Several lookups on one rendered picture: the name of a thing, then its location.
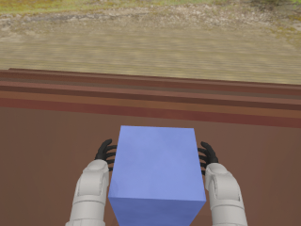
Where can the right robot forearm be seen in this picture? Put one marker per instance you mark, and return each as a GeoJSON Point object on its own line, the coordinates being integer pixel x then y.
{"type": "Point", "coordinates": [226, 202]}

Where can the robot right hand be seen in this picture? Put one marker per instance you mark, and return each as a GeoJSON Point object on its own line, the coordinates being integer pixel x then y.
{"type": "Point", "coordinates": [209, 158]}

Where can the robot left hand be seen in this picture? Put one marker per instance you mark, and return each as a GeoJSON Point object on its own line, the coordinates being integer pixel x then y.
{"type": "Point", "coordinates": [102, 153]}

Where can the left robot forearm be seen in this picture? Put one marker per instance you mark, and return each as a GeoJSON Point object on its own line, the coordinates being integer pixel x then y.
{"type": "Point", "coordinates": [90, 195]}

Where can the carton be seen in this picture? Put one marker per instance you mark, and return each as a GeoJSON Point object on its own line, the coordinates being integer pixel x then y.
{"type": "Point", "coordinates": [156, 178]}

